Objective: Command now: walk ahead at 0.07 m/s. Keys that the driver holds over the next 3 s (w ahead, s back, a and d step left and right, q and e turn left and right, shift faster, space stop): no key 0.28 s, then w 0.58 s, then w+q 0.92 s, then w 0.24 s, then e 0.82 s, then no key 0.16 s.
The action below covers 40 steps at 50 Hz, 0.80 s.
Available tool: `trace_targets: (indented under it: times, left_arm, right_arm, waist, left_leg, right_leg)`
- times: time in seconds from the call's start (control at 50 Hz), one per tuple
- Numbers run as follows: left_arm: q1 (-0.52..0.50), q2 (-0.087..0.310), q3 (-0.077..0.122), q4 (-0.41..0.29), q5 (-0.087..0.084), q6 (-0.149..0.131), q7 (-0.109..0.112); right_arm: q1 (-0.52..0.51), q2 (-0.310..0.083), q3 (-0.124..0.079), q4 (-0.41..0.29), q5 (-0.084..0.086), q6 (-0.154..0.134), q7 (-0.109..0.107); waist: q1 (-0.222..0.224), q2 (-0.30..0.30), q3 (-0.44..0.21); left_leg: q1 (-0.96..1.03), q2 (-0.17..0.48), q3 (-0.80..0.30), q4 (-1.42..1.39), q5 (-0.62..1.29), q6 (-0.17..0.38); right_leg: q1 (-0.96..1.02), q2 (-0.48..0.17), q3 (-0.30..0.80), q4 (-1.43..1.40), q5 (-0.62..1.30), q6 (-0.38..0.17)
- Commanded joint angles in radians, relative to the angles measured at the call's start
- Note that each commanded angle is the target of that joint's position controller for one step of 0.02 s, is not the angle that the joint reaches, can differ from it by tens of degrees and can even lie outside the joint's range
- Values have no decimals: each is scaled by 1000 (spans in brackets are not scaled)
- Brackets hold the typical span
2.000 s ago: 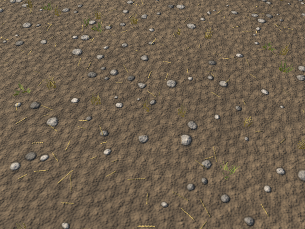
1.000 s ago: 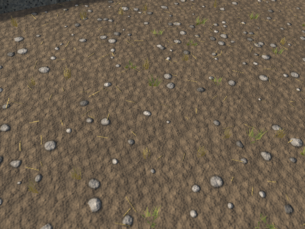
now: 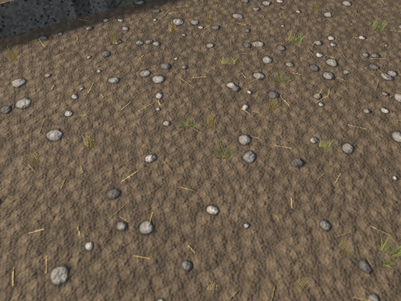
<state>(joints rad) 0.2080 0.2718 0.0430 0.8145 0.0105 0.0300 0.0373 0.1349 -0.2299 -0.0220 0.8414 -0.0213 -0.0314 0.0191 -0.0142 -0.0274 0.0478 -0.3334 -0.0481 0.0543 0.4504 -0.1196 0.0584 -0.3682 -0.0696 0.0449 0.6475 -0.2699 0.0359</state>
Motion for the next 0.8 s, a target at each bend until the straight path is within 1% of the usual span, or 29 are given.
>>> trace_targets:
  times: [0.02, 0.04, 0.06, 0.08, 0.1, 0.12, 0.14, 0.18, 0.28, 0.3, 0.32, 0.34, 0.36, 0.4, 0.44, 0.46, 0.48, 0.5, 0.52, 0.54, 0.56, 0.58, 0.6, 0.62, 0.64, 0.68, 0.74, 0.76, 0.8]
  left_arm:
    - [99, 77, 21, -14, 21, -1, 0]
    - [79, 111, 23, -31, 22, -5, 5]
    - [41, 178, 41, -15, 6, -7, 7]
    - [20, 121, 31, -17, 6, -16, 2]
    - [10, 85, 20, -10, 13, -27, -1]
    - [-3, 79, 17, -6, 14, -36, -3]
    - [-4, 74, 16, -2, 8, -46, -5]
    - [22, 80, 16, 17, 0, -57, -4]
    - [36, 83, 15, 52, -5, -54, -1]
    - [55, 81, 15, 68, -8, -50, 0]
    - [60, 91, 20, 77, -14, -45, 0]
    - [61, 101, 24, 80, -19, -42, 0]
    - [62, 102, 25, 80, -22, -44, 0]
    - [89, 112, 29, 85, -32, -64, -2]
    - [126, 146, 41, 104, -39, -88, -8]
    - [117, 151, 45, 105, -40, -95, -10]
    - [93, 143, 44, 99, -41, -99, -13]
    - [39, 132, 41, 81, -42, -102, -16]
    - [-27, 104, 34, 48, -40, -108, -20]
    - [-75, 66, 25, 15, -27, -125, -22]
    - [-79, 56, 23, 10, -22, -140, -23]
    - [-81, 77, 30, 8, -46, -146, -29]
    - [-87, 66, 26, 12, -61, -145, -37]
    - [-102, 56, 24, 7, -61, -144, -43]
    - [-117, 59, 30, 5, -49, -142, -45]
    - [-126, 38, 27, -2, -38, -135, -56]
    - [-243, -13, 4, -46, -30, -127, -64]
    - [-274, -14, 1, -56, -32, -126, -66]
    - [-309, 13, 4, -73, -38, -121, -68]
  right_arm:
    - [-66, -102, -14, -46, 7, -3, -7]
    - [-43, -92, -10, -35, 1, -1, -8]
    - [10, -96, -16, -31, 4, 3, -11]
    - [-12, -111, -17, -22, -2, 6, -17]
    - [-16, -111, -19, -20, 2, 10, -22]
    - [-7, -104, -18, -9, 3, 14, -28]
    - [2, -111, -20, 2, 1, 17, -30]
    - [2, -104, -20, 18, 2, 14, -30]
    - [-13, -105, -22, 57, 15, 14, -28]
    - [2, -102, -23, 73, 17, 17, -29]
    - [9, -105, -26, 84, 23, 21, -31]
    - [10, -112, -30, 89, 29, 24, -32]
    - [3, -113, -32, 89, 32, 22, -32]
    - [-8, -102, -31, 84, 39, -4, -29]
    - [-17, -83, -29, 79, 42, -42, -16]
    - [-9, -87, -30, 80, 44, -57, -9]
    - [18, -95, -34, 92, 45, -68, -3]
    - [82, -107, -40, 119, 48, -73, 2]
    - [168, -155, -57, 158, 50, -77, 4]
    - [303, -241, -88, 204, 57, -74, 3]
    - [396, -246, -86, 222, 45, -71, 6]
    - [354, -184, -62, 213, 30, -75, 7]
    - [314, -150, -51, 195, 27, -79, 6]
    - [290, -140, -43, 190, 30, -79, 6]
    - [271, -121, -33, 186, 32, -75, 4]
    - [262, -108, -23, 181, 28, -57, -7]
    - [235, -156, -28, 162, 22, -48, -32]
    - [250, -174, -33, 164, 23, -50, -36]
    - [295, -193, -42, 183, 36, -55, -39]
  waist:
    - [58, 103, -81]
    - [38, 53, -43]
    - [-29, -90, -11]
    - [-6, -99, 0]
    - [-13, -108, -1]
    - [-18, -104, -4]
    - [-14, -86, -12]
    - [-2, -44, -44]
    - [15, 7, -85]
    - [18, 11, -106]
    - [17, 5, -90]
    - [18, -2, -55]
    - [20, -8, -5]
    - [31, -39, 68]
    - [31, -122, 75]
    - [19, -137, 74]
    - [-2, -125, 59]
    - [-38, -100, 38]
    - [-69, 8, 11]
    - [-111, 212, -42]
    - [-143, 324, -72]
    - [-102, 185, -34]
    - [-79, 122, -11]
    - [-62, 81, 21]
    - [-50, 69, 30]
    - [-36, 103, 33]
    - [-47, 100, 64]
    - [-54, 110, 65]
    - [-57, 133, 75]
  left_leg:
    - [-118, 185, -192, -195, -406, 55]
    - [-116, 145, -169, -142, -422, 10]
    - [-48, 74, -89, -113, -348, -25]
    - [49, 66, -71, -62, -260, -42]
    - [95, 67, -67, -40, -203, -38]
    - [117, 74, -69, -30, -165, -30]
    - [111, 75, -71, -25, -135, -24]
    - [112, 80, -73, -21, -64, -17]
    - [140, 84, -70, 1, 86, -21]
    - [148, 69, -53, 10, 7, -19]
    - [131, 49, -32, 29, -132, -13]
    - [91, 38, -24, 44, -290, -5]
    - [36, 37, -30, 51, -400, 3]
    - [-65, 40, -37, 99, -436, 16]
    - [-133, 31, -11, 201, -318, 20]
    - [-135, 39, -16, 201, -272, 31]
    - [-87, 45, -25, 166, -243, 44]
    - [16, 50, -41, 107, -199, 58]
    - [173, 89, -127, 35, -107, 80]
    - [414, 205, -369, -67, 6, 145]
    - [597, 376, -642, -165, 166, 239]
    - [595, 418, -640, -146, 189, 251]
    - [587, 400, -559, -138, 194, 237]
    - [562, 380, -477, -158, 200, 211]
    - [527, 352, -402, -183, 226, 175]
    - [435, 294, -299, -243, 235, 146]
    - [263, 225, -170, -313, 213, 127]
    - [232, 220, -152, -334, 191, 124]
    - [243, 252, -154, -365, 160, 125]
  right_leg:
    - [265, -1, -7, -154, 112, -37]
    - [236, -63, 64, -232, 106, -63]
    - [100, -58, 71, -243, -92, -89]
    - [11, -35, 63, -286, -206, -82]
    - [-18, -31, 61, -304, -208, -63]
    - [-18, -23, 52, -299, -150, -46]
    - [12, -18, 44, -283, -85, -37]
    - [78, -12, 32, -242, 45, -34]
    - [154, 0, 11, -198, 218, -44]
    - [167, 10, 1, -203, 136, -50]
    - [153, 18, 0, -206, 1, -66]
    - [126, 16, 14, -217, -159, -90]
    - [98, 0, 45, -239, -288, -115]
    - [104, -61, 143, -287, -391, -164]
    - [179, -169, 301, -344, -337, -226]
    - [201, -204, 342, -340, -243, -244]
    - [196, -200, 322, -310, -134, -237]
    - [152, -161, 253, -250, -31, -208]
    - [51, -55, 109, -108, 92, -148]
    - [-146, 81, -66, 200, 166, -64]
    - [-399, 128, -42, 461, -234, -29]
    - [-499, 73, 35, 589, -301, -53]
    - [-553, 34, 43, 640, -247, -76]
    - [-591, -6, 27, 611, -168, -87]
    - [-570, -38, 11, 547, -94, -89]
    - [-470, -45, -33, 417, 4, -65]
    - [-289, 2, -96, 116, 170, -30]
    - [-224, 22, -110, 34, 219, -28]
    - [-164, 35, -103, -47, 279, -38]
